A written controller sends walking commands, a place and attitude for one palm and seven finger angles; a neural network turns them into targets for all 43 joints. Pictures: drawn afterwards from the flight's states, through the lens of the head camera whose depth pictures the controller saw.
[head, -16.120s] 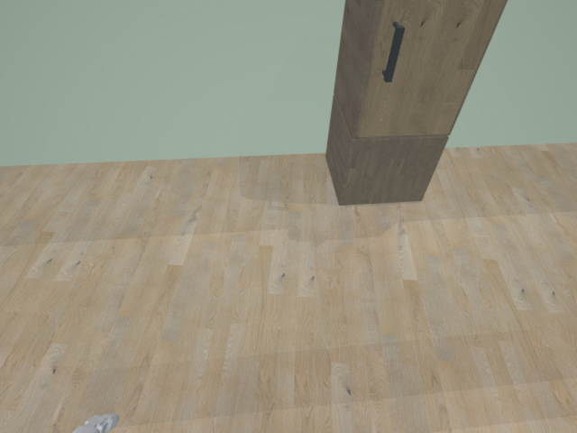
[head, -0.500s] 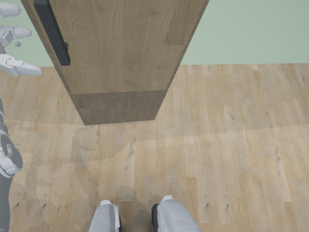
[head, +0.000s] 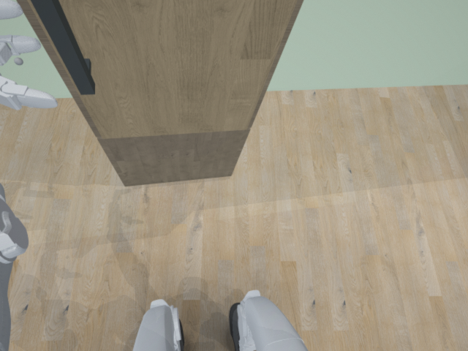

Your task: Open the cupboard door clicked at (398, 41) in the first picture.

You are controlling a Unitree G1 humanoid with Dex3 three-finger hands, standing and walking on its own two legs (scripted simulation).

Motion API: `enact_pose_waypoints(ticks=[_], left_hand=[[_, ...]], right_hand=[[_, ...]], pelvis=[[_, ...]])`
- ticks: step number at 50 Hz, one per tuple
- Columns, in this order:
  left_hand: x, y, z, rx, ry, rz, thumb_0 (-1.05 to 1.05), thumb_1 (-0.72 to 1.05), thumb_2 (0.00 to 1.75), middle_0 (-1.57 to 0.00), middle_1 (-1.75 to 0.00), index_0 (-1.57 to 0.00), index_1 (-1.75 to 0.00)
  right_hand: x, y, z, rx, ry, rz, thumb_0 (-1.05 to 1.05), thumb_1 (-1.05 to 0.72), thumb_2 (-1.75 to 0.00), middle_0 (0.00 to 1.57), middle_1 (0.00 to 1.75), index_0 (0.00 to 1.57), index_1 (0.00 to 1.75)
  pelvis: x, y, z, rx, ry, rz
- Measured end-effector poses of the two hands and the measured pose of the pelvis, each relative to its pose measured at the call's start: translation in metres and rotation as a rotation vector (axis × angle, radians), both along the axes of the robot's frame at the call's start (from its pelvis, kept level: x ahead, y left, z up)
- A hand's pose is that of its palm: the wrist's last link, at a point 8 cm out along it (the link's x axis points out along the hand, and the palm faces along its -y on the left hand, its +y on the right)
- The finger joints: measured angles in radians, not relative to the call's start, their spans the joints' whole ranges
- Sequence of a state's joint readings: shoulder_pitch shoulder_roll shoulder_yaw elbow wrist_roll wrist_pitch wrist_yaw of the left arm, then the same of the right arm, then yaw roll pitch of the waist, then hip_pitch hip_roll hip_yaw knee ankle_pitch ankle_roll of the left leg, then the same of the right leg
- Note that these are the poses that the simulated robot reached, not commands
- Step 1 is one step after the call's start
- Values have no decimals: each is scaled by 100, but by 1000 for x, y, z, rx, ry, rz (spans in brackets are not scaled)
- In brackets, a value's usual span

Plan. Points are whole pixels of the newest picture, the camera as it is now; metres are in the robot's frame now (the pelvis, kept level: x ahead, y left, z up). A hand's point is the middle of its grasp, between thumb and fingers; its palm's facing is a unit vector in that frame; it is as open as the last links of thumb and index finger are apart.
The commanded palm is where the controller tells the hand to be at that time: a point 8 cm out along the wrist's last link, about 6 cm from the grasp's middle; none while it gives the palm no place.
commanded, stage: slide the fingers in behind the handle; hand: left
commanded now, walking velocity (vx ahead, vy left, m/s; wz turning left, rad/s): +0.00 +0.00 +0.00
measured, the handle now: (69, 38) +0.58 +0.20 +0.08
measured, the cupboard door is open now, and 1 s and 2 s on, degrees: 0 0 0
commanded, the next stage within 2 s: move the hooked fingers beside the handle in 1.42 s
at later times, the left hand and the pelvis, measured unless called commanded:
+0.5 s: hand (37, 62) +0.54 +0.23 +0.08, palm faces +0.09 -1.00 -0.01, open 14.3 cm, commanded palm +0.53 +0.24 +0.08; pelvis +0.00 -0.01 +0.00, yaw +2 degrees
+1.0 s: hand (47, 66) +0.53 +0.22 +0.08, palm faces +0.12 -0.99 -0.01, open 14.9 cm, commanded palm +0.53 +0.20 +0.08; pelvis +0.01 -0.01 +0.00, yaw +3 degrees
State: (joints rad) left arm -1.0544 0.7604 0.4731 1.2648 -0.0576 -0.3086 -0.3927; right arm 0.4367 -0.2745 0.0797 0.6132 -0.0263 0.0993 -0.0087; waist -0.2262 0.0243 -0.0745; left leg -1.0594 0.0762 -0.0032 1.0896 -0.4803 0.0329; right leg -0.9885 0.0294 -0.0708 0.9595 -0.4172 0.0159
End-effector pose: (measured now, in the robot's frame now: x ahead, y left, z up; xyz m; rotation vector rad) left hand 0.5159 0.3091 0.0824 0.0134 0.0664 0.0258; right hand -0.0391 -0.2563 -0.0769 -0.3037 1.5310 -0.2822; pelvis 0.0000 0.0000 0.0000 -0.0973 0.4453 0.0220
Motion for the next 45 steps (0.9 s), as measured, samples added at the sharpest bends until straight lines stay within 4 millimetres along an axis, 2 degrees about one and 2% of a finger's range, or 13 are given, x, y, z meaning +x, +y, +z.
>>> enact_pose_waypoints(ticks=[7, 24, 45], left_hand=[[4, -16, -3, -21, -21, 6, -2, -50, 30, -30, -120, -30, -120], [-3, -24, -2, -2, -13, 61, -2, -50, 30, -30, -120, -23, -121], [-8, -33, -3, -2, -28, 85, -2, -50, 30, -30, -120, -13, -121]], right_hand=[[6, -7, 2, -19, -24, 10, 0, -90, -90, 21, 30, 21, 30], [22, -5, -9, 37, -35, 49, 0, -90, -90, 21, 30, 21, 30], [35, -12, -9, 40, -34, 92, 0, -90, -90, 21, 30, 21, 30]], pelvis=[[0, -2, -1, 1, 1, 2], [3, -7, 1, 7, -5, 23], [6, -9, 0, 4, -8, 51]])
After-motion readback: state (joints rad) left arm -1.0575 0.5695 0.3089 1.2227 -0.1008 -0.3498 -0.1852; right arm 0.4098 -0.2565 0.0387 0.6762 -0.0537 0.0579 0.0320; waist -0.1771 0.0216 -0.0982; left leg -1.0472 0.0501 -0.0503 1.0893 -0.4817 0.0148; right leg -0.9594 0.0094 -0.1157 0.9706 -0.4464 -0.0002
